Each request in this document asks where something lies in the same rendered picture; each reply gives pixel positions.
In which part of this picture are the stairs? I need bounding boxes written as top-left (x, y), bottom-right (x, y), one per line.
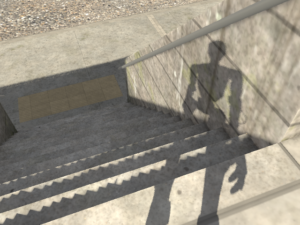
top-left (0, 101), bottom-right (259, 225)

